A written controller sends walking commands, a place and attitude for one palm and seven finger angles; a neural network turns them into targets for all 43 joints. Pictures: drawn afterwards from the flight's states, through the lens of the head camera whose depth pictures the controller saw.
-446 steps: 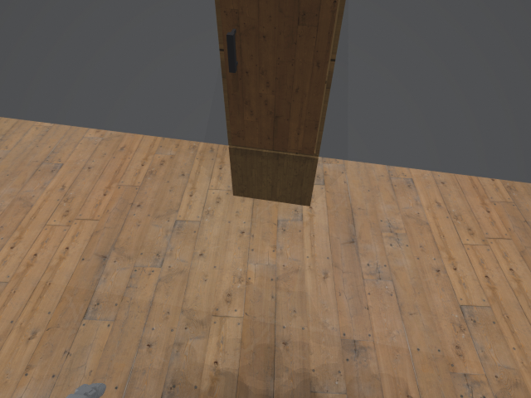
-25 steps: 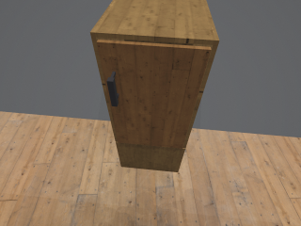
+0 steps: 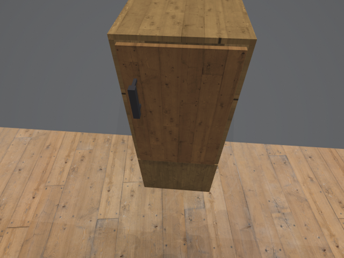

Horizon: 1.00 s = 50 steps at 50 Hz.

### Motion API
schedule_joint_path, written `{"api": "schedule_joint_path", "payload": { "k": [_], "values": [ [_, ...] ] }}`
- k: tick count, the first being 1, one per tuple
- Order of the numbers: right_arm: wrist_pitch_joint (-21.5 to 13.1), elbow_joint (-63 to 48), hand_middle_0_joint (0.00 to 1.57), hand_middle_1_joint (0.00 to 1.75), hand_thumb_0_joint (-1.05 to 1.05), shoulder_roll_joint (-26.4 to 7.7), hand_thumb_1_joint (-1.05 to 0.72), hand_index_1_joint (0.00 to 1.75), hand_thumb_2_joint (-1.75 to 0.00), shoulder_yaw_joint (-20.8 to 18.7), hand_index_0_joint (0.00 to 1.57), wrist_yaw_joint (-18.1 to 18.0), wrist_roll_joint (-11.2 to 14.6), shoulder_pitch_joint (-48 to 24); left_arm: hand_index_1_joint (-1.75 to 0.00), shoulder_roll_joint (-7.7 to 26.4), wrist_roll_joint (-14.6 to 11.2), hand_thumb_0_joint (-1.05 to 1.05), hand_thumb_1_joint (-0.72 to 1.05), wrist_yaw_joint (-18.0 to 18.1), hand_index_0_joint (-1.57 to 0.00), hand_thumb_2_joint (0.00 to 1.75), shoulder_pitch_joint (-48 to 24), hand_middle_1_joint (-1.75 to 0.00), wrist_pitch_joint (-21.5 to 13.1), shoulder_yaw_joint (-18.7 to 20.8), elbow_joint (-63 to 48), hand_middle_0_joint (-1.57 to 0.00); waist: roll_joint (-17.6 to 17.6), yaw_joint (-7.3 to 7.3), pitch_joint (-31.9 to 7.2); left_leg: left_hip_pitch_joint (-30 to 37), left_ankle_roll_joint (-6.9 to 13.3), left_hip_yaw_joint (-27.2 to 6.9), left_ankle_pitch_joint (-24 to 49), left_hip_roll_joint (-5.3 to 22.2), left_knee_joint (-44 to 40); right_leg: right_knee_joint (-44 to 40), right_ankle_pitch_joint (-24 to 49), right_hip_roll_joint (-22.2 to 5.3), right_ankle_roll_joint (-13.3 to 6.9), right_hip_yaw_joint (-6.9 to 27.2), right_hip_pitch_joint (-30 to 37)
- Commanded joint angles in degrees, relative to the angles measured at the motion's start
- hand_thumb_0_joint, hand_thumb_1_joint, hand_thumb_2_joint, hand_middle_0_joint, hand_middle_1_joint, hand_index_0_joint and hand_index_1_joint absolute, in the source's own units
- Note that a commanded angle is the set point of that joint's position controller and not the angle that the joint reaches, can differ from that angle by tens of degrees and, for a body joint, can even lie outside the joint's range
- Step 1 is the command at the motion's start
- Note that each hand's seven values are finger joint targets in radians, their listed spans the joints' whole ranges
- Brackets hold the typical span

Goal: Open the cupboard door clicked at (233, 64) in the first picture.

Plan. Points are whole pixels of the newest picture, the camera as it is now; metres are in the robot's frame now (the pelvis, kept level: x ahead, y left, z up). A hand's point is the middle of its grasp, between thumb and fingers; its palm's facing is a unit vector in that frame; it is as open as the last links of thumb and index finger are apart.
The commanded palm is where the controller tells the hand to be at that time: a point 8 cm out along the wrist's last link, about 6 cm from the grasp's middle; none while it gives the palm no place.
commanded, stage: come to a stop and stand still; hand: left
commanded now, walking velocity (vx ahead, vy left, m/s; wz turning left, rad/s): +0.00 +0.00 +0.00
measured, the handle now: (135, 98) +0.58 +0.14 +0.02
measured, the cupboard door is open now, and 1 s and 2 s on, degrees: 0 0 0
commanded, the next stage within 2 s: look again from close up in 0.36 s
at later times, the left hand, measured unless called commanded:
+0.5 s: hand out of the picture +0.04 +0.19 -0.17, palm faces -0.02 -0.98 -0.21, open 7.4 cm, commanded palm none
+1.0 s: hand out of the picture +0.03 +0.19 -0.16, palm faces -0.04 -0.97 -0.23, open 7.4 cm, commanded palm none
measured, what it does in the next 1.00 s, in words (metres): stands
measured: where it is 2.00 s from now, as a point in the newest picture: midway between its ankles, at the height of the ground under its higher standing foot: outside the picture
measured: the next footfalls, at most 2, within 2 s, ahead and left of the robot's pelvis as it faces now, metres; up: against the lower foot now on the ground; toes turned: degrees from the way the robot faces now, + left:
none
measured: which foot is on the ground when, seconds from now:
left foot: down 0.00-1.00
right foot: down 0.00-1.00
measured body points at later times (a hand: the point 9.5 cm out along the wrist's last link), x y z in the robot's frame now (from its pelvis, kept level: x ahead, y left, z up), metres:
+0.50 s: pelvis +0.01 +0.01 +0.01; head +0.03 +0.01 +0.46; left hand +0.04 +0.24 -0.15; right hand +0.04 -0.23 -0.15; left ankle +0.05 +0.09 -0.73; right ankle -0.04 -0.11 -0.73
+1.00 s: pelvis +0.02 +0.00 +0.01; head +0.03 +0.00 +0.46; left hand +0.03 +0.24 -0.15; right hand +0.06 -0.25 -0.14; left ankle +0.05 +0.09 -0.73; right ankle -0.04 -0.11 -0.73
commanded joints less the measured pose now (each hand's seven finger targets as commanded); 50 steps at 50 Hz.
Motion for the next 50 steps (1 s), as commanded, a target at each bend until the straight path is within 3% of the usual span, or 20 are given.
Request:
{"api": "schedule_joint_path", "payload": {
  "k": [1,3,9,14,23,31,50],
  "values": [
    [-1.67,-3.06,0.2,0.3,0.0,-5.39,-0.9,0.3,-0.9,-0.71,0.2,-0.32,0.38,1.86,-0.3,5.65,0.05,0.0,0.9,0.21,-0.2,0.9,2.87,-0.3,-1.19,1.45,-2.98,-0.2,-3.7,1.16,1.74,1.86,1.14,-9.28,0.0,5.14,-9.16,-5.51,1.66,-4.3,-2.53,6.22,-5.46],
    [-1.66,-2.44,0.2,0.3,0.0,-5.47,-0.9,0.3,-0.9,-0.77,0.2,-0.35,0.44,1.51,-0.3,5.73,0.04,0.0,0.9,0.2,-0.2,0.9,2.71,-0.3,-0.97,1.44,-3.03,-0.2,-4.6,1.31,2.43,2.33,1.05,-8.87,-0.7,5.07,-9.97,-5.83,1.71,-4.61,-2.22,6.2,-5.77],
    [-2.24,-1.13,0.2,0.3,0.0,-6.25,-0.9,0.3,-0.9,-0.87,0.2,-0.5,0.45,0.61,-0.3,7.49,0.19,0.0,0.9,0.21,-0.2,0.9,2.0,-0.3,-0.79,1.95,-3.62,-0.2,-2.23,1.84,0.94,4.79,1.32,-8.61,4.29,5.39,-10.92,-5.43,5.64,-5.03,-1.64,5.7,-4.03],
    [-2.43,-0.9,0.2,0.3,0.0,-7.44,-0.9,0.3,-0.9,-1.05,0.2,-0.68,0.5,-0.64,-0.3,8.89,0.22,0.0,0.9,0.03,-0.2,0.9,0.56,-0.3,-0.66,2.26,-3.83,-0.2,-2.63,1.78,0.24,6.81,1.25,-7.86,7.52,5.59,-10.76,-6.11,7.75,-5.36,-1.49,5.99,-3.56],
    [-2.29,-0.91,0.2,0.3,0.0,-9.78,-0.9,0.3,-0.9,-1.42,0.2,-0.55,0.55,-3.73,-0.3,11.0,0.24,0.0,0.9,-0.49,-0.2,0.9,-1.22,-0.3,-0.44,2.29,-3.75,-0.2,-1.49,1.55,-0.22,9.03,0.95,-7.74,5.01,5.97,-12.34,-7.73,7.06,-5.75,-1.4,6.7,-4.27],
    [-2.34,-0.76,0.2,0.3,0.0,-11.1,-0.9,0.3,-0.9,-1.54,0.2,-0.54,0.67,-5.76,-0.3,12.21,0.34,0.0,0.9,-0.7,-0.2,0.9,-2.21,-0.3,-0.58,2.28,-3.19,-0.2,-2.97,1.52,-0.81,10.76,0.91,-7.43,7.62,6.12,-12.05,-8.74,8.91,-6.16,-1.29,7.35,-3.95],
    [-2.22,0.85,0.2,0.3,0.0,-11.82,-0.9,0.3,-0.9,-1.14,0.2,-0.51,0.79,-7.51,-0.3,13.59,0.2,0.0,0.9,-0.88,-0.2,0.9,-2.94,-0.3,-0.84,2.09,-1.94,-0.2,-3.71,1.79,-0.98,11.79,0.31,-6.51,10.37,6.03,-11.88,-10.82,12.35,-7.09,-1.33,8.14,-2.38]
  ]
}}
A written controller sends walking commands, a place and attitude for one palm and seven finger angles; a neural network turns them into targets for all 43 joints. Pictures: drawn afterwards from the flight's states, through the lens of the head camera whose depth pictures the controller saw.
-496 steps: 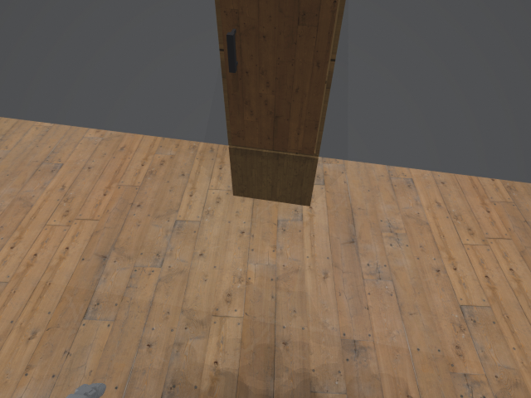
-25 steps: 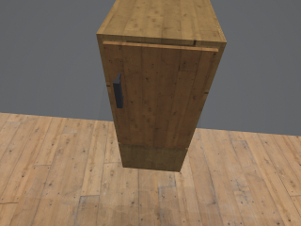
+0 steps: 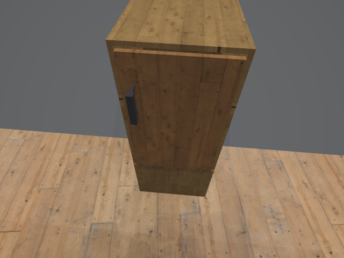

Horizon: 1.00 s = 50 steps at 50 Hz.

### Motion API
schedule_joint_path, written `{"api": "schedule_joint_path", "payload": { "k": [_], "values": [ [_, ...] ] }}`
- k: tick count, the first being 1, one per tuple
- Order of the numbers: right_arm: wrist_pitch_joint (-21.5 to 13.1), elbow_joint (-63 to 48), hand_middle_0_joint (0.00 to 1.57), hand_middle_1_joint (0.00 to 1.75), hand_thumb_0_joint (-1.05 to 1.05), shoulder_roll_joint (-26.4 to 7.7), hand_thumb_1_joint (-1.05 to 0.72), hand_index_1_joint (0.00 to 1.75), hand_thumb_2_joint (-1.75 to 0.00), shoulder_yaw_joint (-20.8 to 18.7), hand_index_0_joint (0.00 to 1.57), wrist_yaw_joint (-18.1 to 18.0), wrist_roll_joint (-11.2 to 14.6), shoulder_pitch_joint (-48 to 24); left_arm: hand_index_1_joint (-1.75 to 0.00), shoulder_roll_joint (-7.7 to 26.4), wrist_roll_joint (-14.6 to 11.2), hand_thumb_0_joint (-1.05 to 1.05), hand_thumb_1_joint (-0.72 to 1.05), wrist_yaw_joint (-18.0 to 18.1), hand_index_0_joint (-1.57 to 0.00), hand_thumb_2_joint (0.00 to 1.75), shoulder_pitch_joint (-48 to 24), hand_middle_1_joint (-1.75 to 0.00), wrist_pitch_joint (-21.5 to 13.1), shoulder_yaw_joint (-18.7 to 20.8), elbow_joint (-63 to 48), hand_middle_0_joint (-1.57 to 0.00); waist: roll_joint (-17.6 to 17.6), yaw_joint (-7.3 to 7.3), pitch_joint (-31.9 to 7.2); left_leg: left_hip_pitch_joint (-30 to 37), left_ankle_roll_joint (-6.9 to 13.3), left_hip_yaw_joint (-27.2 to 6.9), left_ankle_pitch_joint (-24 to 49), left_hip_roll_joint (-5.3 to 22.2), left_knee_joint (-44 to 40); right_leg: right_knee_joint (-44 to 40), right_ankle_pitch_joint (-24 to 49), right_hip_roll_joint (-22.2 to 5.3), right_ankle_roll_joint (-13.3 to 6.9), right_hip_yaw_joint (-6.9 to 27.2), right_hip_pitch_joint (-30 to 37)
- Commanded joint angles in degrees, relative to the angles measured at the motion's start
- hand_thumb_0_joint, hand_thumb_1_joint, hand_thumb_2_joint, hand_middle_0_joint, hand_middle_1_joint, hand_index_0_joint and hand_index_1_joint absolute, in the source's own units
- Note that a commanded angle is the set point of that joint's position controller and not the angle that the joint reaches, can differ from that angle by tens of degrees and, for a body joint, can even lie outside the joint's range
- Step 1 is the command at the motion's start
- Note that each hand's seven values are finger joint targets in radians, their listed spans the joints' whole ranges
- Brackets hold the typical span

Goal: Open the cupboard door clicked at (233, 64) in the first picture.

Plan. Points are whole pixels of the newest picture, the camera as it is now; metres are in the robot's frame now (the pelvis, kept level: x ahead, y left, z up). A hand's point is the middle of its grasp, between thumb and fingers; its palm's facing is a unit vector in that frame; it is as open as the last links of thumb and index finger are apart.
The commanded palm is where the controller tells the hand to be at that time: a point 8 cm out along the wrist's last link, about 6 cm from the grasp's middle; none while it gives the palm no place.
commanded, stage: raise the hand with hooked fingers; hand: left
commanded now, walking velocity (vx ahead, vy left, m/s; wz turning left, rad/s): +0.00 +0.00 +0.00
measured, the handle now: (133, 104) +0.55 +0.17 +0.01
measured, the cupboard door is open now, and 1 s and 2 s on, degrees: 0 0 0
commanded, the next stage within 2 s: none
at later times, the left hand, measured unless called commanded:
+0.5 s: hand out of the picture +0.13 +0.20 -0.06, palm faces +0.09 -1.00 -0.02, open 8.9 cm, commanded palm +0.12 +0.26 -0.04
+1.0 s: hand (68, 230) +0.18 +0.24 -0.02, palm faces +0.00 -1.00 -0.05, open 12.0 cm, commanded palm +0.15 +0.30 -0.01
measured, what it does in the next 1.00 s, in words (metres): lowers itself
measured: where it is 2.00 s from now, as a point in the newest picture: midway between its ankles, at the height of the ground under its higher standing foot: outside the picture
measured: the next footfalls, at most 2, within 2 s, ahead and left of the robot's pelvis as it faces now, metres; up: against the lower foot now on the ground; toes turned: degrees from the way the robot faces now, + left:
none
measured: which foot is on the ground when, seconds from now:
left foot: down 0.00-1.00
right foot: down 0.00-1.00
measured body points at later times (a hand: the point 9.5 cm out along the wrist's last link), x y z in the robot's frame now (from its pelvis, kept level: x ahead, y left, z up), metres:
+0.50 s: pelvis -0.05 -0.04 -0.09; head +0.00 -0.03 +0.35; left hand +0.12 +0.25 -0.05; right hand +0.19 -0.28 -0.14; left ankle +0.03 +0.09 -0.74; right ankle -0.06 -0.11 -0.74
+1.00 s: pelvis -0.05 +0.01 -0.07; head +0.00 +0.02 +0.38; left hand +0.17 +0.30 -0.01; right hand +0.10 -0.25 -0.15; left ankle +0.03 +0.09 -0.74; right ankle -0.06 -0.11 -0.74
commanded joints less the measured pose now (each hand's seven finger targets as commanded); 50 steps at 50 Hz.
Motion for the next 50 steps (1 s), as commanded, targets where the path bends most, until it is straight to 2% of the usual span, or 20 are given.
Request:
{"api": "schedule_joint_path", "payload": {
  "k": [1,2,3,4,5,6,7,8,10,12,14,16,19,21,25,30,36,42,46,50],
  "values": [
    [-1.17,-5.72,0.2,0.3,0.0,-6.31,-0.9,0.3,-0.9,-1.02,0.2,-0.2,0.44,0.65,-0.3,2.9,0.64,0.0,0.9,2.88,-0.2,0.9,6.49,-0.3,-1.57,0.37,-1.15,-0.2,2.16,-0.34,2.29,3.49,-0.65,-7.86,15.99,7.47,7.19,-6.47,23.44,-7.61,-0.05,8.68,-9.01],
    [-8.35,-24.54,0.2,0.3,0.0,-14.74,-0.9,0.3,-0.9,-3.54,0.2,-2.22,3.62,3.84,-0.32,19.97,-10.64,0.0,0.88,2.16,-0.2,0.89,-33.37,-0.32,-12.57,12.0,-85.91,-0.2,10.23,-6.16,-25.05,19.45,-0.78,-9.65,20.88,0.33,1.63,1.1,26.23,-1.81,-1.51,0.92,-7.29],
    [-13.85,-22.88,0.2,0.3,0.0,-10.41,-0.9,0.3,-0.9,-1.36,0.2,-3.85,3.09,-0.1,-0.33,16.28,-6.96,0.0,0.85,3.3,-0.2,0.88,-8.22,-0.33,-11.32,10.97,-75.01,-0.2,18.2,0.87,-25.35,25.77,-0.52,-10.91,27.12,3.84,0.04,6.78,15.04,-0.03,-1.71,0.15,-10.91],
    [-15.21,-21.99,0.2,0.3,0.0,-7.61,-0.9,0.3,-0.9,-2.49,0.2,-3.67,3.52,0.18,-0.34,3.93,-9.07,0.0,0.83,4.23,-0.21,0.87,7.09,-0.34,-5.22,4.28,-65.49,-0.21,15.59,-1.49,-17.06,18.44,-2.49,-11.3,21.99,3.76,-2.14,9.76,4.52,1.02,-0.83,-2.43,-15.67],
    [-15.34,-21.82,0.2,0.3,0.0,-7.75,-0.9,0.3,-0.9,-2.55,0.2,-3.44,4.01,2.26,-0.36,-0.97,-10.88,0.0,0.81,2.75,-0.21,0.86,6.14,-0.36,-4.94,3.38,-61.54,-0.21,6.72,-3.38,-8.59,12.57,-1.48,-11.79,15.77,3.44,-1.24,8.96,3.51,1.13,-0.35,-2.64,-19.17],
    [-15.38,-24.79,0.2,0.3,0.0,-9.94,-0.9,0.3,-0.9,-3.95,0.2,-3.26,3.11,0.55,-0.37,3.67,-11.54,0.0,0.78,1.32,-0.21,0.85,0.79,-0.37,-7.86,8.12,-62.33,-0.21,1.71,-3.84,-2.83,5.17,-1.17,-12.08,7.94,2.44,2.03,5.83,2.93,1.23,-0.19,-3.05,-22.12],
    [-14.96,-25.61,0.2,0.3,0.0,-11.14,-0.9,0.3,-0.9,-4.6,0.2,-3.25,2.2,0.32,-0.39,5.82,-11.66,0.0,0.76,-0.77,-0.21,0.84,2.44,-0.39,-11.15,11.41,-57.4,-0.21,-4.13,-4.05,-1.97,-1.0,-1.03,-10.87,3.02,1.09,6.16,4.64,3.46,1.26,-0.09,-3.27,-24.98],
    [-14.59,-26.91,0.2,0.3,0.0,-10.39,-0.9,0.3,-0.9,-4.88,0.2,-3.05,1.54,-0.17,-0.4,3.96,-12.68,0.0,0.74,-3.75,-0.21,0.83,9.32,-0.4,-14.92,12.68,-50.67,-0.21,-8.86,-2.58,-1.51,-5.82,-1.0,-10.28,2.9,0.46,10.13,6.97,3.64,1.64,-0.03,-3.46,-27.99],
    [-14.29,-29.53,0.2,0.3,0.0,-9.95,-0.9,0.3,-0.9,-5.57,0.2,-1.65,1.25,-2.13,-0.43,1.93,-14.2,0.0,0.69,-11.4,-0.22,0.81,17.18,-0.43,-23.51,13.88,-44.16,-0.22,-12.35,1.33,-6.4,-14.01,-1.89,-8.73,4.72,-0.41,17.43,15.69,7.74,1.67,-0.37,-2.73,-30.24],
    [-14.73,-32.85,0.2,0.3,0.0,-10.1,-0.9,0.3,-0.9,-6.14,0.2,-0.48,1.53,-4.88,-0.47,4.32,-15.83,0.0,0.64,-19.88,-0.22,0.79,15.01,-0.47,-31.7,15.63,-44.13,-0.22,-9.86,2.58,-9.74,-22.91,-2.28,-7.94,0.64,-1.17,24.14,21.78,7.03,0.72,-0.35,0.59,-33.51],
    [-15.37,-35.85,0.2,0.3,0.0,-10.58,-0.9,0.3,-0.9,-6.31,0.2,0.39,2.2,-4.4,-0.5,9.69,-17.8,0.0,0.6,-27.9,-0.22,0.77,12.74,-0.5,-36.35,19.33,-44.79,-0.22,-1.33,2.83,-13.74,-26.64,-2.33,-7.82,-0.34,-1.25,29.59,25.12,7.25,-0.72,-0.61,5.74,-33.77],
    [-15.34,-40.25,0.2,0.3,0.0,-10.8,-0.9,0.3,-0.9,-6.18,0.2,-0.16,2.94,-5.27,-0.53,12.05,-21.74,0.0,0.55,-31.31,-0.22,0.75,8.72,-0.53,-34.43,22.21,-50.99,-0.22,-1.02,2.81,-20.69,-28.01,-1.54,-6.65,-2.79,-1.59,32.09,23.91,3.7,-1.54,1.06,9.77,-31.61],
    [-14.95,-42.11,0.2,0.3,0.0,-10.55,-0.9,0.3,-0.9,-5.43,0.2,-1.96,3.1,-3.16,-0.57,14.98,-25.28,0.0,0.48,-30.76,-0.23,0.72,-1.31,-0.57,-31.4,24.9,-60.67,-0.23,-0.7,1.06,-21.6,-29.38,-0.77,-7.7,-5.99,-0.61,34.7,22.44,-3.71,-0.9,2.71,11.95,-33.93],
    [-14.84,-41.2,0.2,0.3,0.0,-9.28,-0.9,0.3,-0.9,-4.93,0.2,-2.96,2.97,-1.23,-0.6,14.23,-24.82,0.0,0.43,-28.99,-0.23,0.7,-3.87,-0.6,-32.39,23.55,-67.15,-0.23,2.01,-0.52,-21.77,-28.89,-0.2,-8.26,-5.37,0.32,36.04,21.55,-1.55,-1.44,4.13,14.19,-33.67],
    [-15.22,-37.71,0.2,0.3,0.0,-9.58,-0.9,0.3,-0.9,-4.27,0.2,-4.42,2.52,0.41,-0.66,14.93,-22.38,0.0,0.34,-27.93,-0.24,0.66,-9.32,-0.66,-33.09,21.03,-69.44,-0.24,3.62,-3.24,-19.11,-28.65,0.27,-9.92,-3.64,1.58,37.25,23.43,2.06,-0.07,3.56,12.15,-37.9],
    [-15.65,-37.15,0.2,0.3,0.0,-10.41,-0.9,0.3,-0.9,-3.56,0.2,-4.87,3.28,-0.04,-0.74,16.62,-22.64,0.0,0.22,-30.52,-0.25,0.61,-6.31,-0.74,-27.26,21.58,-64.02,-0.25,3.9,-1.84,-19.45,-27.02,0.55,-10.71,-3.65,1.44,34.17,21.68,-0.52,0.39,3.19,10.53,-36.14],
    [-15.21,-38.41,0.2,0.3,0.0,-9.52,-0.9,0.3,-0.9,-3.49,0.2,-4.21,3.26,-0.85,-0.82,16.74,-24.5,0.0,0.08,-28.02,-0.26,0.55,-1.04,-0.82,-23.33,25.86,-62.2,-0.26,1.29,0.82,-21.24,-23.22,0.11,-10.73,-2.01,1.12,28.82,20.8,0.33,1.02,2.46,6.58,-32.62],
    [-15.82,-38.48,0.2,0.3,0.0,-10.6,-0.9,0.3,-0.9,-3.29,0.2,-3.49,3.09,0.56,-0.92,15.48,-23.01,0.0,-0.06,-26.25,-0.27,0.49,-3.34,-0.92,-25.33,22.87,-61.39,-0.27,2.58,-0.63,-17.94,-20.63,0.1,-11.09,-5.98,1.17,25.32,20.81,-6.61,2.5,0.67,2.49,-37.36],
    [-16.62,-38.87,0.2,0.3,0.0,-11.54,-0.9,0.3,-0.9,-3.07,0.2,-3.41,3.2,1.72,-0.98,17.25,-22.28,0.0,-0.15,-26.06,-0.27,0.45,-5.9,-0.98,-25.83,22.63,-64.61,-0.27,6.63,-0.75,-20.3,-15.49,-0.1,-12.32,-7.81,1.49,22.49,21.6,-6.44,3.0,-0.31,0.35,-37.84],
    [-16.5,-38.88,0.2,0.3,0.0,-12.23,-0.9,0.3,-0.9,-2.8,0.2,-3.64,3.24,2.2,-1.03,18.75,-22.06,0.0,-0.24,-25.15,-0.28,0.41,-8.72,-1.03,-24.88,23.64,-65.4,-0.28,6.62,-1.06,-19.53,-13.12,-0.52,-14.16,-10.09,1.9,19.87,21.67,-5.98,3.22,-0.55,-0.95,-37.81]
  ]
}}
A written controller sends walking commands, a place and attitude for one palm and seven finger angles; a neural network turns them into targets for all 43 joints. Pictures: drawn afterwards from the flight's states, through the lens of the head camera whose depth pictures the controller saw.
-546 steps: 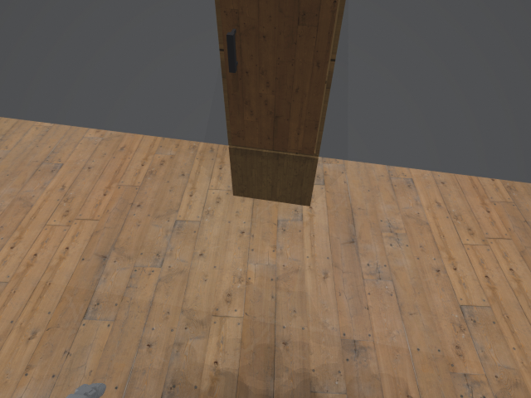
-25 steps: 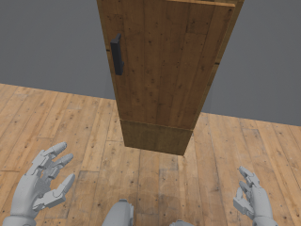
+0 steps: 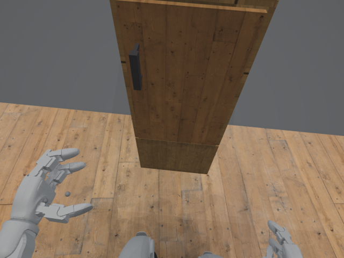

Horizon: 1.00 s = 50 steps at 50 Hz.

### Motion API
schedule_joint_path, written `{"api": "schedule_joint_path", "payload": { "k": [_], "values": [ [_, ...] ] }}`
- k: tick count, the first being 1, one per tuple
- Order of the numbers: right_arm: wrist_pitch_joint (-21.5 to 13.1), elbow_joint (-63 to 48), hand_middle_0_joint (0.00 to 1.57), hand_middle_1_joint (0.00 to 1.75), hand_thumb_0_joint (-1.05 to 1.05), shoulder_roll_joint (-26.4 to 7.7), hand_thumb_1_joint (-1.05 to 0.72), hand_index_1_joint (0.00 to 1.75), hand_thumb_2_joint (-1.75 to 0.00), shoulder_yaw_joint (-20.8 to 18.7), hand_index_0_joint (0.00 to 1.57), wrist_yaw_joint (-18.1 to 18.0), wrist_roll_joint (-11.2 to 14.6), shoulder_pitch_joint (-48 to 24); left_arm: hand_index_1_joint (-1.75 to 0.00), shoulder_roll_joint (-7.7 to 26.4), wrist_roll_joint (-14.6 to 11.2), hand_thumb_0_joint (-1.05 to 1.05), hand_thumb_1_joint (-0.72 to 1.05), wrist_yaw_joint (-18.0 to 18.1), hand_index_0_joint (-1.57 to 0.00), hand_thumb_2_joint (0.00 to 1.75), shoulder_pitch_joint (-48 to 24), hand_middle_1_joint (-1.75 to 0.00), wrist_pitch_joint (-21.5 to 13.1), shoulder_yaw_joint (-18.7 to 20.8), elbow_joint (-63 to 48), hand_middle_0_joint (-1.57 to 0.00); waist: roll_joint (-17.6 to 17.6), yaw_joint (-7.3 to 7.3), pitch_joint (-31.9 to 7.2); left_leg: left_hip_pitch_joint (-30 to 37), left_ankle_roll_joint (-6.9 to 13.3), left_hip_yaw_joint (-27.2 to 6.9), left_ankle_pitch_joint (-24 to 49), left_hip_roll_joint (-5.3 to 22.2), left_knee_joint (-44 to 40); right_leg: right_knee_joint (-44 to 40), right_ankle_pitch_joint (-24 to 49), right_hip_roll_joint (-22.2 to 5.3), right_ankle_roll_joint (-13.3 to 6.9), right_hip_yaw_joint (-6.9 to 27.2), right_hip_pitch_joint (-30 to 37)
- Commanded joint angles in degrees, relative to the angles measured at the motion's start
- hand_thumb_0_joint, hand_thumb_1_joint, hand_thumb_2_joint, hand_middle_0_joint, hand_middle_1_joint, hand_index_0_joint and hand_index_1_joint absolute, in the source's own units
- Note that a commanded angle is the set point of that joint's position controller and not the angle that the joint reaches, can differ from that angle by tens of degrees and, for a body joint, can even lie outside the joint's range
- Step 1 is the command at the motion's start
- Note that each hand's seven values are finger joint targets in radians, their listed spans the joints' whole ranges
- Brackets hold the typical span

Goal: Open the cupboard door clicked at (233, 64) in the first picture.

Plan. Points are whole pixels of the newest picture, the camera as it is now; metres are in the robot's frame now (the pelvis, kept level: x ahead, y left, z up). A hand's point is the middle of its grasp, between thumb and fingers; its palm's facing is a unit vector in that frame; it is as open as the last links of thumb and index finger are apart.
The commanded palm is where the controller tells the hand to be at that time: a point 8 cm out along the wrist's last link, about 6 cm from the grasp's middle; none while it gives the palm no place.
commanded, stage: raise the hand with hooked fingers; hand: left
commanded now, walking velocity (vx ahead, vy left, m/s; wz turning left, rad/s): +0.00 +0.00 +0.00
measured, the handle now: (137, 67) +0.61 +0.14 +0.08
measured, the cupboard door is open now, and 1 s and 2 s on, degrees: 0 0 0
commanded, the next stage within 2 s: move the hooked fingers beside the handle in 1.12 s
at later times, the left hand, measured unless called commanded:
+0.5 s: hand (39, 166) +0.28 +0.28 +0.09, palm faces -0.01 -1.00 -0.06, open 13.9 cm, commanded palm +0.25 +0.33 +0.09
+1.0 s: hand (48, 157) +0.29 +0.27 +0.10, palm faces -0.03 -1.00 -0.04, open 14.0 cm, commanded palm +0.27 +0.32 +0.10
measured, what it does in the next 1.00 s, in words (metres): stands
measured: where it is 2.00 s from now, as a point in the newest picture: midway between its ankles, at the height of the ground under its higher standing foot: outside the picture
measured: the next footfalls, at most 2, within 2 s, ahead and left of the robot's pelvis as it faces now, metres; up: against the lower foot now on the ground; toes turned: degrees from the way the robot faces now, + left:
none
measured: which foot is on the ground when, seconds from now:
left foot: down 0.00-1.00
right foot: down 0.00-1.00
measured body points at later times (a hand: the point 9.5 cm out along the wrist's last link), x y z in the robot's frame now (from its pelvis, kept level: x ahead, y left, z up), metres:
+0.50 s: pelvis +0.00 +0.02 +0.02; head +0.04 +0.04 +0.47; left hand +0.27 +0.33 +0.09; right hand +0.18 -0.22 -0.04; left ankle +0.08 +0.08 -0.67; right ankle -0.01 -0.12 -0.67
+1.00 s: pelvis +0.01 +0.00 +0.03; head +0.05 +0.01 +0.47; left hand +0.29 +0.32 +0.10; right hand +0.15 -0.26 -0.05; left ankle +0.08 +0.08 -0.67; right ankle -0.01 -0.12 -0.67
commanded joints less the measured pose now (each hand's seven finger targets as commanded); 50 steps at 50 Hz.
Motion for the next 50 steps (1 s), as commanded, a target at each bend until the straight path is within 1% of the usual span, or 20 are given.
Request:
{"api": "schedule_joint_path", "payload": {
  "k": [1,2,4,5,8,11,14,17,22,24,25,29,30,34,36,38,40,44,46,50],
  "values": [
    [-3.91,-9.6,0.2,0.3,0.0,-8.53,-0.9,0.3,-0.9,-2.77,0.2,-0.46,0.45,-3.54,-1.05,11.96,-1.06,0.0,-0.27,0.69,-0.28,0.4,-7.19,-1.05,-3.38,6.28,-13.03,-0.28,4.83,0.91,-12.2,23.14,-1.84,-9.46,-1.0,-0.6,-13.39,-10.03,4.81,2.01,-0.57,1.6,-4.76],
    [-3.77,-9.74,0.2,0.3,0.0,-8.59,-0.9,0.3,-0.9,-2.67,0.2,-0.43,0.42,-3.48,-1.07,12.0,-0.83,0.0,-0.29,1.0,-0.29,0.39,-7.08,-1.07,-2.91,6.26,-13.16,-0.29,5.54,0.93,-12.35,24.1,-2.0,-9.98,-1.43,-0.39,-14.16,-10.08,4.95,1.97,-0.6,1.34,-4.8],
    [-3.37,-9.77,0.2,0.3,0.0,-8.93,-0.9,0.3,-0.9,-2.45,0.2,-0.49,0.37,-3.34,-1.1,12.7,-0.67,0.0,-0.34,1.16,-0.29,0.37,-8.28,-1.1,-1.71,6.7,-11.51,-0.29,4.66,0.9,-10.31,24.0,-2.18,-10.88,-2.56,-0.26,-15.37,-10.51,5.07,2.21,-0.77,1.07,-4.37],
    [-3.09,-10.13,0.2,0.3,0.0,-8.9,-0.9,0.3,-0.9,-2.4,0.2,-0.52,0.45,-3.39,-1.11,11.92,-0.6,0.0,-0.36,1.06,-0.29,0.36,-9.23,-1.11,-1.22,5.92,-11.67,-0.29,4.05,0.4,-10.38,24.71,-2.2,-11.0,-2.88,-0.21,-15.83,-10.79,4.99,2.17,-0.56,0.87,-4.6],
    [-2.66,-10.22,0.2,0.3,0.0,-9.08,-0.9,0.3,-0.9,-2.14,0.2,-0.73,0.59,-3.59,-1.15,12.76,-0.19,0.0,-0.43,0.55,-0.29,0.33,-12.39,-1.15,0.13,5.68,-11.07,-0.29,5.94,0.16,-9.78,26.46,-2.42,-11.75,-4.69,-0.09,-17.2,-11.62,4.75,2.06,-0.61,0.89,-4.3],
    [-2.13,-10.52,0.2,0.3,0.0,-9.31,-0.9,0.3,-0.9,-1.89,0.2,-1.02,0.53,-3.37,-1.2,13.9,-0.38,0.0,-0.5,-0.43,-0.3,0.3,-14.24,-1.2,1.94,6.8,-8.14,-0.3,4.07,0.21,-9.49,26.76,-2.48,-11.79,-4.39,-0.23,-17.93,-12.7,5.28,2.29,-0.6,0.85,-3.25],
    [-1.92,-10.45,0.2,0.3,0.0,-9.51,-0.9,0.3,-0.9,-1.6,0.2,-1.23,0.53,-3.2,-1.2,15.18,-0.3,0.0,-0.5,-1.41,-0.3,0.3,-18.02,-1.2,2.63,7.15,-7.6,-0.3,6.15,0.21,-9.51,28.6,-2.66,-11.98,-3.12,-0.39,-18.36,-13.21,6.28,2.52,-0.95,1.04,-2.43],
    [-1.78,-10.44,0.2,0.3,0.0,-9.34,-0.9,0.3,-0.9,-1.49,0.2,-1.35,0.49,-3.3,-1.2,16.35,-0.68,0.0,-0.5,-2.19,-0.3,0.3,-19.28,-1.2,3.0,8.5,-6.26,-0.3,4.89,0.45,-10.62,29.98,-2.58,-11.65,-1.17,-0.41,-18.73,-14.31,7.18,2.38,-0.84,0.98,-1.14],
    [-1.39,-10.09,0.2,0.3,0.0,-9.56,-0.9,0.3,-0.9,-1.34,0.2,-1.52,0.58,-3.13,-1.2,17.98,-0.97,0.0,-0.5,-3.93,-0.3,0.3,-22.96,-1.2,3.9,9.47,-3.59,-0.3,5.2,0.28,-10.52,31.57,-2.64,-11.6,0.36,-0.4,-19.33,-15.38,7.92,2.48,-0.84,0.99,-0.76],
    [-1.2,-9.73,0.2,0.3,0.0,-9.87,-0.9,0.3,-0.9,-1.22,0.2,-1.74,0.57,-2.86,-1.2,19.36,-0.85,0.0,-0.5,-4.47,-0.3,0.3,-25.08,-1.2,4.33,10.16,-1.81,-0.3,5.14,0.23,-9.19,30.85,-2.54,-11.4,-0.15,-0.65,-19.48,-15.83,7.96,2.66,-1.11,1.18,-0.14],
    [-1.24,-9.81,0.2,0.3,0.0,-9.8,-0.9,0.3,-0.9,-1.21,0.2,-1.74,0.63,-2.92,-1.2,19.48,-0.9,0.0,-0.5,-4.85,-0.3,0.3,-25.69,-1.2,4.33,10.11,-1.84,-0.3,6.14,0.19,-9.8,31.46,-2.55,-11.25,0.17,-0.7,-19.65,-16.03,7.94,2.53,-1.06,1.18,-0.23],
    [-1.06,-9.4,0.2,0.3,0.0,-10.13,-0.9,0.3,-0.9,-1.22,0.2,-1.95,0.61,-2.17,-1.2,21.63,-1.57,0.0,-0.5,-6.33,-0.3,0.3,-27.46,-1.2,4.93,11.82,2.1,-0.3,4.02,0.37,-9.66,30.28,-2.08,-10.0,1.78,-1.24,-19.15,-17.31,8.84,2.7,-1.16,1.62,1.62],
    [-0.99,-9.48,0.2,0.3,0.0,-10.08,-0.9,0.3,-0.9,-1.22,0.2,-1.92,0.75,-2.13,-1.2,21.77,-1.64,0.0,-0.5,-6.79,-0.3,0.3,-28.26,-1.2,4.84,11.71,2.48,-0.3,3.52,0.02,-9.8,30.13,-1.94,-9.48,2.31,-1.29,-18.99,-17.51,8.93,2.69,-1.04,1.58,1.75],
    [-1.19,-9.61,0.2,0.3,0.0,-10.22,-0.9,0.3,-0.9,-1.53,0.2,-1.55,0.69,-1.48,-1.2,21.06,-2.13,0.0,-0.5,-7.99,-0.3,0.3,-27.0,-1.2,4.7,11.28,3.62,-0.3,4.43,0.71,-11.53,31.0,-1.77,-8.4,6.79,-1.72,-17.72,-17.65,11.4,2.79,-1.28,1.9,3.21],
    [-1.2,-9.77,0.2,0.3,0.0,-10.11,-0.9,0.3,-0.9,-1.74,0.2,-1.17,0.77,-1.5,-1.2,21.22,-2.46,0.0,-0.5,-8.23,-0.3,0.3,-25.89,-1.2,4.5,11.82,3.9,-0.3,3.45,0.63,-11.58,30.28,-1.57,-7.71,7.48,-1.82,-17.16,-17.85,11.92,2.65,-0.91,2.16,3.08],
    [-1.08,-9.81,0.2,0.3,0.0,-10.17,-0.9,0.3,-0.9,-1.75,0.2,-1.04,0.8,-1.59,-1.2,21.4,-2.38,0.0,-0.5,-8.01,-0.3,0.3,-26.38,-1.2,4.18,11.73,3.86,-0.3,4.1,0.59,-10.54,29.19,-1.55,-7.6,6.07,-1.92,-17.28,-17.82,10.79,2.53,-0.84,2.31,2.56],
    [-1.09,-9.99,0.2,0.3,0.0,-10.13,-0.9,0.3,-0.9,-1.78,0.2,-0.96,0.62,-1.48,-1.2,22.88,-2.45,0.0,-0.5,-7.54,-0.3,0.3,-27.2,-1.2,3.46,13.12,2.69,-0.3,4.23,0.76,-11.18,29.23,-1.46,-7.32,7.03,-2.07,-16.99,-17.8,11.43,2.61,-0.96,2.56,3.42],
    [-0.89,-9.58,0.2,0.3,0.0,-10.04,-0.9,0.3,-0.9,-1.8,0.2,-0.98,0.57,-1.16,-1.2,22.86,-2.77,0.0,-0.5,-7.22,-0.3,0.3,-27.2,-1.2,2.58,13.53,3.01,-0.3,3.27,0.6,-10.67,28.24,-1.28,-6.65,7.52,-2.12,-16.13,-17.91,11.96,2.64,-0.8,3.2,3.84],
    [-0.91,-9.54,0.2,0.3,0.0,-9.84,-0.9,0.3,-0.9,-1.83,0.2,-0.98,0.71,-1.27,-1.2,22.51,-2.61,0.0,-0.5,-7.23,-0.3,0.3,-27.27,-1.2,2.24,13.14,2.59,-0.3,4.67,0.36,-11.7,29.19,-1.24,-6.52,8.05,-2.07,-16.05,-17.76,12.46,2.47,-0.65,3.24,3.51],
    [-0.8,-9.48,0.2,0.3,0.0,-9.69,-0.9,0.3,-0.9,-1.71,0.2,-1.12,0.86,-1.43,-1.2,22.31,-2.7,0.0,-0.5,-7.59,-0.3,0.3,-27.6,-1.2,2.2,12.7,3.02,-0.3,3.62,0.12,-11.55,28.33,-1.03,-6.09,8.29,-2.2,-15.51,-17.97,13.09,2.38,-0.41,3.79,3.95]
  ]
}}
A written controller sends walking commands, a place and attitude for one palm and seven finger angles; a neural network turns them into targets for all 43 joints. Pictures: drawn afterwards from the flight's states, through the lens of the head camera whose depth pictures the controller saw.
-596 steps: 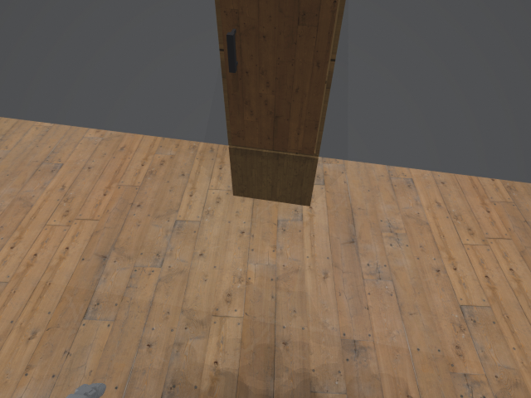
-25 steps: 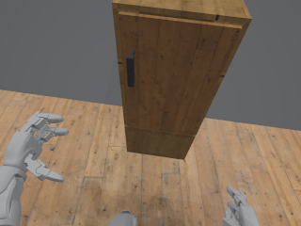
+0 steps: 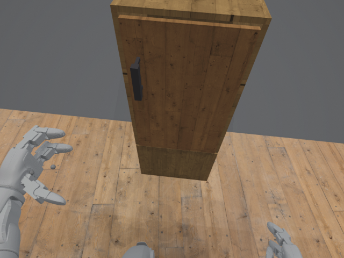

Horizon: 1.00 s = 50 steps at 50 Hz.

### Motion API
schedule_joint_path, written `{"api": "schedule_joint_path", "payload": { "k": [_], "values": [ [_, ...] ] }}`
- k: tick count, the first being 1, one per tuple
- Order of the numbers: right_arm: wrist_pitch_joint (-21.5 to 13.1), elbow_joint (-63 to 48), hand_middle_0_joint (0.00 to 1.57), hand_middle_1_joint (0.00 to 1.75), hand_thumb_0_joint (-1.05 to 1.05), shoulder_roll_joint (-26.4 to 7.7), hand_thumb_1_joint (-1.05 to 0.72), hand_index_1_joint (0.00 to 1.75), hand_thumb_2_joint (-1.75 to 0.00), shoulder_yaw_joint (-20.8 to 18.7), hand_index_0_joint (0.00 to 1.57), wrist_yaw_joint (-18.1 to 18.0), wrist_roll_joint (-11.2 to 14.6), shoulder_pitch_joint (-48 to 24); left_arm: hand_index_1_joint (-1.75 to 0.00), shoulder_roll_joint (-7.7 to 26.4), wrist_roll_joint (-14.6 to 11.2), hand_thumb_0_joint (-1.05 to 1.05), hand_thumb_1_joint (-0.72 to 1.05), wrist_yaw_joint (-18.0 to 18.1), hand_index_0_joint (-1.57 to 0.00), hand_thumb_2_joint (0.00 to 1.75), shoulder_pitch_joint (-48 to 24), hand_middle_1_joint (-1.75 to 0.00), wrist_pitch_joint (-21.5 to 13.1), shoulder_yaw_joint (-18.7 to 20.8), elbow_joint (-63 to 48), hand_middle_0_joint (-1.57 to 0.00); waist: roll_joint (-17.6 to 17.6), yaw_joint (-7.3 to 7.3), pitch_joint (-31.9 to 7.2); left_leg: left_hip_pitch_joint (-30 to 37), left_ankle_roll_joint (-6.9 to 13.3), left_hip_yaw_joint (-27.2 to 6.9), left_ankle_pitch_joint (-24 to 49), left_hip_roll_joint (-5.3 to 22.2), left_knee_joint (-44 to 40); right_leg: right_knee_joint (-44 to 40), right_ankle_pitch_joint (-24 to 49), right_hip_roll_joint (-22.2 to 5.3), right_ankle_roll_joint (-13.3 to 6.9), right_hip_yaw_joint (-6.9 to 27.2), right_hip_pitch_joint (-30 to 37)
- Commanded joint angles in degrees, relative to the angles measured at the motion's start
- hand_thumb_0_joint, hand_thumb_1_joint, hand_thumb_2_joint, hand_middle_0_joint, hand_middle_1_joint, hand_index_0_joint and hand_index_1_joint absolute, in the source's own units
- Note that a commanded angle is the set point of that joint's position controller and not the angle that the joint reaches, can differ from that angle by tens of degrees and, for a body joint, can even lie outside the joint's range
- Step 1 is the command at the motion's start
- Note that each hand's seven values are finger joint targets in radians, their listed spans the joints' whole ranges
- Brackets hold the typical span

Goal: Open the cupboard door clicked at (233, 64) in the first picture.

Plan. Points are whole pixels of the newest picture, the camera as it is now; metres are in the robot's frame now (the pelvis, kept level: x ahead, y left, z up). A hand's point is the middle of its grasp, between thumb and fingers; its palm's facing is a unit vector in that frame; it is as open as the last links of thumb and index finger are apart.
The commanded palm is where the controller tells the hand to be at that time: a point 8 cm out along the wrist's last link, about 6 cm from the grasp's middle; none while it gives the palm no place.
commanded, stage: raise the hand with hooked fingers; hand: left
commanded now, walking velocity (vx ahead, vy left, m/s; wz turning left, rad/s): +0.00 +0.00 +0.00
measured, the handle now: (138, 79) +0.60 +0.13 +0.05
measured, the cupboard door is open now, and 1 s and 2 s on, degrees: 0 0 0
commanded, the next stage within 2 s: move the hooked fingers beside the handle in 0.12 s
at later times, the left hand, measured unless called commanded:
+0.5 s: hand (65, 149) +0.33 +0.26 +0.07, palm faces -0.06 -1.00 -0.02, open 14.0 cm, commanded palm +0.31 +0.31 +0.07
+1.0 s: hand (83, 124) +0.40 +0.24 +0.07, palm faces -0.07 -1.00 -0.01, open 14.0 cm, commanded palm +0.39 +0.29 +0.07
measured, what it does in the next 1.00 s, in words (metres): stands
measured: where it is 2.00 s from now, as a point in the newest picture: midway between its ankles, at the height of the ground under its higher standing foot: outside the picture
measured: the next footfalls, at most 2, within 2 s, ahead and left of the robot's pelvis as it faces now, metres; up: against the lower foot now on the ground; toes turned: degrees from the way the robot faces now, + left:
none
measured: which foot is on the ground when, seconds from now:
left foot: down 0.00-1.00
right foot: down 0.00-1.00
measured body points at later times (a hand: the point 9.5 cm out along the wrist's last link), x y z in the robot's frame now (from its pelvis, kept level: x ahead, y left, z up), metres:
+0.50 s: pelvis +0.00 -0.01 -0.01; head +0.05 +0.01 +0.44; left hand +0.33 +0.31 +0.07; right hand +0.13 -0.27 -0.09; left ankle +0.08 +0.09 -0.70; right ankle -0.02 -0.11 -0.70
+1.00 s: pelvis +0.00 +0.01 -0.01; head +0.07 +0.02 +0.43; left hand +0.40 +0.29 +0.07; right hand +0.09 -0.26 -0.11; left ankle +0.08 +0.09 -0.70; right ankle -0.02 -0.11 -0.70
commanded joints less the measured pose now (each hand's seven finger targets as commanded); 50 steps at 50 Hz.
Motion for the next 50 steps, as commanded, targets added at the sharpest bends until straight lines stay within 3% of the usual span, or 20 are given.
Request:
{"api": "schedule_joint_path", "payload": {
  "k": [1,6,11,15,16,19,21,24,27,29,31,33,35,38,41,42,44,50],
  "values": [
    [-3.3,-7.86,0.2,0.3,0.0,-8.44,-0.9,0.3,-0.9,-3.5,0.2,-0.62,0.51,-1.98,-1.2,15.53,-1.85,0.0,-0.5,-0.49,-0.3,0.3,-11.73,-1.2,-4.13,5.57,-11.61,-0.3,3.93,0.26,-13.84,19.18,-0.5,-5.74,5.74,-1.79,-6.8,-8.28,9.92,1.85,-0.1,3.81,-5.38],
    [-3.05,-7.77,0.2,0.3,0.0,-8.35,-0.9,0.3,-0.9,-3.29,0.2,-0.66,0.63,-2.22,-1.2,15.09,-2.16,0.0,-0.5,-1.02,-0.3,0.3,-11.84,-1.2,-3.63,5.2,-9.17,-0.3,3.06,0.14,-12.31,17.33,-0.44,-5.23,5.08,-1.96,-6.3,-8.74,9.7,1.63,0.17,4.59,-5.47],
    [-3.03,-7.99,0.2,0.3,0.0,-8.19,-0.9,0.3,-0.9,-3.25,0.2,-0.79,0.7,-2.41,-1.2,15.36,-2.22,0.0,-0.5,-1.2,-0.3,0.3,-12.56,-1.2,-4.09,5.22,-9.61,-0.3,2.53,0.15,-13.25,17.51,-0.31,-5.14,4.98,-2.0,-6.08,-8.87,9.46,1.42,0.36,5.17,-5.22],
    [-2.39,-6.24,0.2,0.3,0.0,-8.78,-0.9,0.3,-0.9,-2.95,0.2,-1.5,0.61,-1.77,-1.2,16.71,-1.36,0.0,-0.5,-1.3,-0.3,0.3,-21.93,-1.2,-4.3,4.65,-3.79,-0.3,1.32,-1.44,-10.0,14.63,-0.36,-5.28,2.04,-1.89,-5.21,-9.0,6.13,1.29,0.37,5.86,-7.76],
    [-2.39,-6.07,0.2,0.3,0.0,-8.66,-0.9,0.3,-0.9,-2.92,0.2,-1.63,0.65,-1.84,-1.2,15.33,-0.95,0.0,-0.5,-1.55,-0.3,0.3,-25.41,-1.2,-4.54,2.61,-3.68,-0.3,2.6,-2.06,-10.93,15.34,-0.32,-5.33,1.21,-1.93,-5.11,-8.86,5.22,1.12,0.38,5.92,-8.7],
    [-2.14,-5.39,0.2,0.3,0.0,-9.01,-0.9,0.3,-0.9,-2.94,0.2,-1.85,0.57,-1.07,-1.2,17.02,-0.24,0.0,-0.5,-1.79,-0.3,0.3,-28.8,-1.2,-4.96,2.75,-0.62,-0.3,2.68,-1.85,-13.19,15.65,-0.24,-5.53,1.44,-1.82,-4.37,-8.38,4.82,1.1,0.09,6.47,-8.39],
    [-1.97,-5.06,0.2,0.3,0.0,-8.89,-0.9,0.3,-0.9,-2.93,0.2,-1.75,0.59,-0.89,-1.2,17.26,0.62,0.0,-0.5,-1.59,-0.3,0.3,-32.07,-1.2,-5.25,2.18,0.22,-0.3,4.5,-1.76,-15.18,16.99,-0.32,-5.88,2.09,-1.75,-4.5,-7.62,5.65,1.03,-0.08,5.71,-8.85],
    [-1.25,-4.85,0.2,0.3,0.0,-9.38,-0.9,0.3,-0.9,-3.26,0.2,-1.55,0.43,0.04,-1.2,19.71,0.95,0.0,-0.5,-0.99,-0.3,0.3,-31.59,-1.2,-5.16,4.54,3.04,-0.3,3.9,-0.77,-17.01,17.58,-0.42,-6.14,4.04,-1.62,-4.19,-6.74,7.48,1.33,-0.46,5.26,-8.1],
    [-0.53,-5.53,0.2,0.3,0.0,-9.05,-0.9,0.3,-0.9,-3.38,0.2,-0.87,0.45,0.41,-1.2,18.14,1.34,0.0,-0.5,-0.35,-0.3,0.3,-31.03,-1.2,-4.82,3.66,3.38,-0.3,4.4,-0.44,-18.22,19.14,-0.53,-6.29,6.09,-1.47,-4.76,-6.11,9.77,1.46,-0.44,4.26,-8.41],
    [0.23,-5.66,0.2,0.3,0.0,-9.27,-0.9,0.3,-0.9,-3.42,0.2,-0.63,0.37,0.95,-1.2,19.4,1.48,0.0,-0.5,0.3,-0.3,0.3,-30.46,-1.2,-4.23,4.92,5.39,-0.3,2.72,-0.28,-17.04,17.02,-0.33,-5.83,6.59,-1.63,-4.39,-5.94,10.78,1.67,-0.45,4.46,-7.63],
    [0.75,-6.31,0.2,0.3,0.0,-9.06,-0.9,0.3,-0.9,-3.58,0.2,-0.22,0.39,1.09,-1.2,18.52,1.77,0.0,-0.5,0.82,-0.3,0.3,-30.27,-1.2,-4.18,4.38,4.41,-0.3,3.87,-0.03,-18.37,17.61,-0.48,-5.64,7.83,-1.62,-4.65,-5.53,12.16,1.59,-0.32,4.21,-7.29],
    [1.37,-6.25,0.2,0.3,0.0,-9.15,-0.9,0.3,-0.9,-3.88,0.2,0.06,0.38,1.63,-1.2,18.74,2.07,0.0,-0.5,1.64,-0.3,0.3,-30.76,-1.2,-4.37,4.7,3.85,-0.3,4.2,-0.48,-18.2,18.78,-0.58,-5.8,8.01,-1.32,-4.78,-5.57,11.81,1.77,-0.29,3.86,-8.58],
    [1.93,-6.33,0.2,0.3,0.0,-9.26,-0.9,0.3,-0.9,-3.93,0.2,0.12,0.31,2.02,-1.2,18.31,2.0,0.0,-0.5,1.86,-0.3,0.3,-31.81,-1.2,-4.56,4.55,4.68,-0.3,2.16,-0.91,-17.75,17.71,-0.39,-5.57,8.61,-1.33,-4.41,-5.52,12.87,1.99,-0.17,4.01,-8.28],
    [2.6,-5.3,0.2,0.3,0.0,-9.42,-0.9,0.3,-0.9,-4.12,0.2,0.06,0.2,2.9,-1.2,17.87,2.83,0.0,-0.5,2.36,-0.3,0.3,-36.49,-1.2,-5.42,3.4,5.35,-0.3,3.28,-1.98,-17.82,18.97,-0.58,-6.28,8.21,-1.04,-4.36,-5.19,11.6,1.9,-0.22,3.64,-10.39],
    [3.05,-4.48,0.2,0.3,0.0,-9.49,-0.9,0.3,-0.9,-4.36,0.2,0.12,0.05,3.7,-1.2,16.22,3.67,0.0,-0.5,2.81,-0.3,0.3,-40.05,-1.2,-6.39,1.19,4.55,-0.3,6.26,-2.65,-20.72,23.54,-0.94,-7.46,9.95,-0.54,-4.1,-4.66,11.0,2.02,-0.52,3.3,-13.05],
    [3.29,-4.12,0.2,0.3,0.0,-9.44,-0.9,0.3,-0.9,-4.27,0.2,0.12,-0.03,3.9,-1.2,15.51,3.9,0.0,-0.5,3.14,-0.3,0.3,-41.18,-1.2,-6.24,0.5,5.87,-0.3,5.17,-3.05,-19.9,23.25,-0.95,-7.91,8.78,-0.45,-4.28,-4.86,9.97,2.01,-0.47,3.16,-13.9],
    [3.86,-3.31,0.2,0.3,0.0,-9.71,-0.9,0.3,-0.9,-4.1,0.2,-0.03,-0.1,4.16,-1.2,16.08,4.26,0.0,-0.5,3.68,-0.3,0.3,-44.21,-1.2,-6.14,0.65,9.44,-0.3,2.88,-3.59,-17.44,20.78,-0.69,-7.9,6.69,-0.55,-4.08,-5.04,8.87,2.08,-0.55,3.23,-14.35],
    [5.3,-2.41,0.2,0.3,0.0,-10.04,-0.9,0.3,-0.9,-4.12,0.2,0.16,-0.53,5.47,-1.2,18.38,6.85,0.0,-0.5,5.73,-0.3,0.3,-52.59,-1.2,-7.37,0.89,14.35,-0.3,5.2,-3.79,-21.0,22.53,-1.13,-8.98,6.05,-0.16,-3.75,-3.8,7.53,1.8,-0.72,3.17,-16.42]
  ]
}}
